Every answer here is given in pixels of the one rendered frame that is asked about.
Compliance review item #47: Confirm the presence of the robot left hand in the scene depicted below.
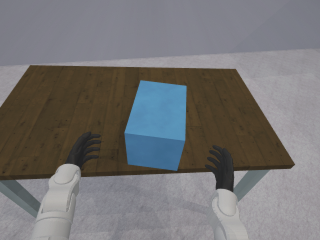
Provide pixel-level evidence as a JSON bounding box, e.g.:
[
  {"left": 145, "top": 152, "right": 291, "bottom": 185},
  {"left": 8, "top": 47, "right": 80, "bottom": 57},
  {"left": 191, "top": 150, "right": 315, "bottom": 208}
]
[{"left": 65, "top": 131, "right": 101, "bottom": 170}]

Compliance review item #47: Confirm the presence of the robot left forearm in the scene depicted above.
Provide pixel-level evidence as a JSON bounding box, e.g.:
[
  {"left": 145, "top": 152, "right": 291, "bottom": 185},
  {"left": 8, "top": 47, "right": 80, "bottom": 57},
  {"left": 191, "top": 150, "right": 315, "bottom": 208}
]
[{"left": 30, "top": 163, "right": 81, "bottom": 240}]

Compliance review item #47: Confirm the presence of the table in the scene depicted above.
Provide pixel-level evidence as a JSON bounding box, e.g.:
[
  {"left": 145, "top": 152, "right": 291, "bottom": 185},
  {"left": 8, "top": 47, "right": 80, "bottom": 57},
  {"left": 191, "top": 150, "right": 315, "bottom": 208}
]
[{"left": 0, "top": 65, "right": 295, "bottom": 218}]

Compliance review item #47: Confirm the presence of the robot right hand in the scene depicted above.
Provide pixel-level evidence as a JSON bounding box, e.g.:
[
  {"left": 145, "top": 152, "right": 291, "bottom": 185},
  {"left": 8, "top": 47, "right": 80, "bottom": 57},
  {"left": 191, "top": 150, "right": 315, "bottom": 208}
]
[{"left": 205, "top": 145, "right": 234, "bottom": 192}]

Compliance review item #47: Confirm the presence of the carton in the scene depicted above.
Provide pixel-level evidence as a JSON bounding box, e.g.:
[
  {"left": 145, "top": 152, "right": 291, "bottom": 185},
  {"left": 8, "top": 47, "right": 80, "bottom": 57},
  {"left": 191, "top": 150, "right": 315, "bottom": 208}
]
[{"left": 124, "top": 80, "right": 187, "bottom": 171}]

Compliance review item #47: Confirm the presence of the robot right forearm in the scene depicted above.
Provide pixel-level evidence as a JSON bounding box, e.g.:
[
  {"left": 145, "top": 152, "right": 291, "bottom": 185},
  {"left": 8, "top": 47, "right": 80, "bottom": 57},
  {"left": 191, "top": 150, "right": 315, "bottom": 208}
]
[{"left": 206, "top": 188, "right": 250, "bottom": 240}]

